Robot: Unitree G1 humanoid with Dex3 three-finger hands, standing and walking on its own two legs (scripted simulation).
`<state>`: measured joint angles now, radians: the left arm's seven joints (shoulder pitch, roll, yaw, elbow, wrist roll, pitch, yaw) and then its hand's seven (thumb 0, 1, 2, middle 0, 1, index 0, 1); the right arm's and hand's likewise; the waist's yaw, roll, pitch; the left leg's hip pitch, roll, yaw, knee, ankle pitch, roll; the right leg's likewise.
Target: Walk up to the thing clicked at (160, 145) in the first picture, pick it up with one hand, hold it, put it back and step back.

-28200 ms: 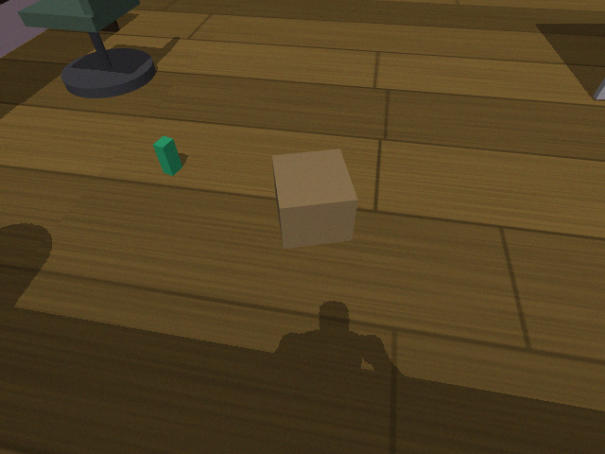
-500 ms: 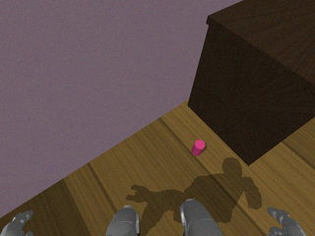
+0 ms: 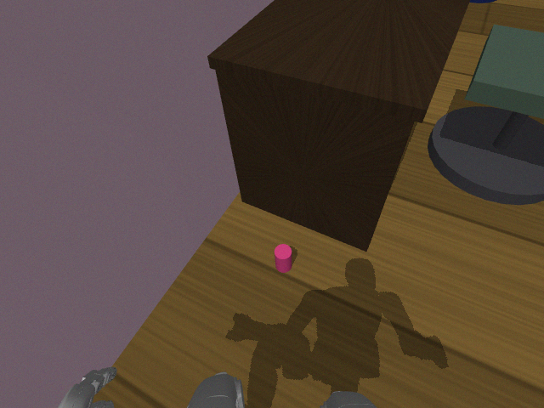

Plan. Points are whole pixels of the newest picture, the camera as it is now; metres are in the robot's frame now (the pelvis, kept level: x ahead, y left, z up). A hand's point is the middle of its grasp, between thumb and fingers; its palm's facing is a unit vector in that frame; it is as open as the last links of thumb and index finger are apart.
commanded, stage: walk up
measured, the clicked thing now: out of the picture +0.04 -1.41 -0.65
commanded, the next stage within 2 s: none
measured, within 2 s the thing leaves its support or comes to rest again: neither
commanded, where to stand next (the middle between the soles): +0.11 -0.01 m, yaw -19 degrees
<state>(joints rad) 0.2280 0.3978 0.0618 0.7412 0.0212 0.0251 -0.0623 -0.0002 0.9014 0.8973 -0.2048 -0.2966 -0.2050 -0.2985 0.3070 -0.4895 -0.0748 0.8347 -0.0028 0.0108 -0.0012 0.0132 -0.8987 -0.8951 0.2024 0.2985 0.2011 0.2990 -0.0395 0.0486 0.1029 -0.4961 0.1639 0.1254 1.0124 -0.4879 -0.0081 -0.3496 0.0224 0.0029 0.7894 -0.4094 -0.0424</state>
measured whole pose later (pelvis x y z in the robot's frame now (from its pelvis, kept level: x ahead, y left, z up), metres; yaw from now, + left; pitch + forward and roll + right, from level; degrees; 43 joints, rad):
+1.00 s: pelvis +0.08 +0.08 +0.01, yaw -45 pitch -3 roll -1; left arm 0.22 0.44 0.08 0.73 0.03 0.03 0.03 0.00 0.90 0.90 -0.20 -0.30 -0.20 -0.30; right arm 0.05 -0.39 -0.07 0.81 -0.02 0.04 0.03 0.01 -0.90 -0.89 0.20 0.30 0.20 0.30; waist 0.01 0.02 0.19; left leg -0.36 0.00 0.02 0.65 -0.25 0.03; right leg -0.50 0.15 0.27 0.98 -0.45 0.02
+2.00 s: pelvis +0.11 +0.05 +0.00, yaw -91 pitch -1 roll -1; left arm 0.21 0.42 0.06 0.78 0.02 -0.02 0.00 0.00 0.90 0.90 -0.20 -0.30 -0.20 -0.30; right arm 0.23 -0.44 -0.06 0.80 -0.01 0.03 0.01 0.01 -0.90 -0.89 0.20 0.30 0.20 0.30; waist -0.04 0.05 0.15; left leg -0.46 0.14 0.09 0.96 -0.51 0.00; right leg -0.39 0.04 0.00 0.80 -0.39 -0.03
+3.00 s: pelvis +0.13 +0.06 +0.03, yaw -107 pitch -2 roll +1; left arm 0.07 0.34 0.00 1.09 0.00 -0.03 0.00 0.00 0.90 0.90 -0.21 -0.30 -0.21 -0.30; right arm 0.09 -0.37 0.00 1.10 0.00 0.00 0.02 0.01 -0.90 -0.89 0.20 0.30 0.20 0.30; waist -0.02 0.02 0.06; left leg -0.21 0.07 0.10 0.52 -0.27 -0.03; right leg -0.26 0.02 0.12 0.54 -0.24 0.02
